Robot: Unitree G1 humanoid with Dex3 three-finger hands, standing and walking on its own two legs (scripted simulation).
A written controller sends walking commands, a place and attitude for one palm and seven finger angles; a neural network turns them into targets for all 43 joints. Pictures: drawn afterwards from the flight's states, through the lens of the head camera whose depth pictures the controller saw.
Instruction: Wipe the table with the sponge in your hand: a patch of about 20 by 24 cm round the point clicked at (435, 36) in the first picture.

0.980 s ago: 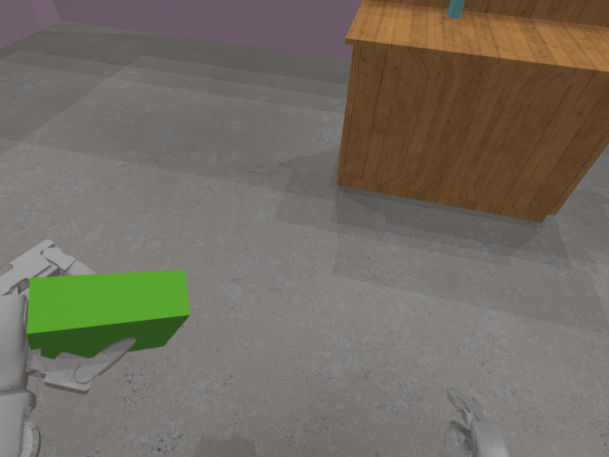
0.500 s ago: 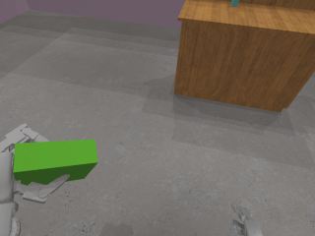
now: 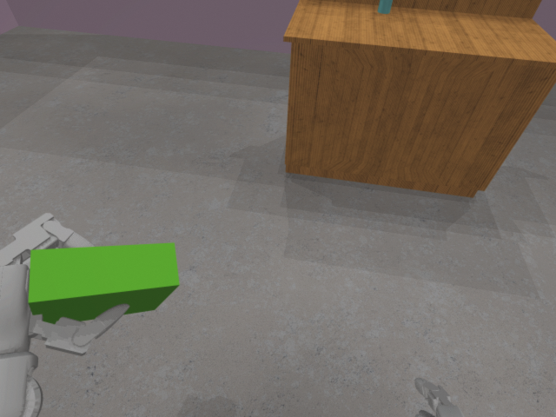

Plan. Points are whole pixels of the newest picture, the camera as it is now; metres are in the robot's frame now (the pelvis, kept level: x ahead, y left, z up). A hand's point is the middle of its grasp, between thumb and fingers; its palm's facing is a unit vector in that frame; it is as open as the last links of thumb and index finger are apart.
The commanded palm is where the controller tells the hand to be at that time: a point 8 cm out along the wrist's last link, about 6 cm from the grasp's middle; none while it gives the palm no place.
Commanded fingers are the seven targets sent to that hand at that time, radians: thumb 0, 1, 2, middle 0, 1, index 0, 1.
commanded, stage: walk to a spot facing it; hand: left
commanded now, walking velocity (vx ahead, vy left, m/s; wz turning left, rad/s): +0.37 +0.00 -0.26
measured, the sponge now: (125, 283) +0.23 +0.19 +0.14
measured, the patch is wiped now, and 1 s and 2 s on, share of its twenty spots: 0.00 0.00 0.00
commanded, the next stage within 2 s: none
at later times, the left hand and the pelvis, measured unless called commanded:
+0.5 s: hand (215, 180) +0.38 +0.12 +0.16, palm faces +0.22 -0.83 -0.52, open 9.3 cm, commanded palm +0.33 +0.18 +0.18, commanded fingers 0.00 0.10 1.30 -1.20 -1.60 -1.20 -1.60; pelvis +0.13 -0.07 -0.01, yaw -8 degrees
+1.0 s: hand (241, 109) +0.55 +0.10 +0.18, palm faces +0.27 -0.86 -0.44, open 9.3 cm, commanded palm +0.48 +0.16 +0.18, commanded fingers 0.00 0.10 1.30 -1.20 -1.60 -1.20 -1.60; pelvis +0.29 -0.10 -0.01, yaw -8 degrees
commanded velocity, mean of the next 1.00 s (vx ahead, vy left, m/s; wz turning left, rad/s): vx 0.38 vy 0.00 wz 0.01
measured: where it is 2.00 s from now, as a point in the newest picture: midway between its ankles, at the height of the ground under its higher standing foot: (340, 338)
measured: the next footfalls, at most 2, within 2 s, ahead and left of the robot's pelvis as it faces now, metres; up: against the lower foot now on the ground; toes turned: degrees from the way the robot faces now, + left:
right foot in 0.36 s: +0.18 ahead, -0.15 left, +0.00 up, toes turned -18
left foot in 0.82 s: +0.40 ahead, +0.02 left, +0.00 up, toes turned +3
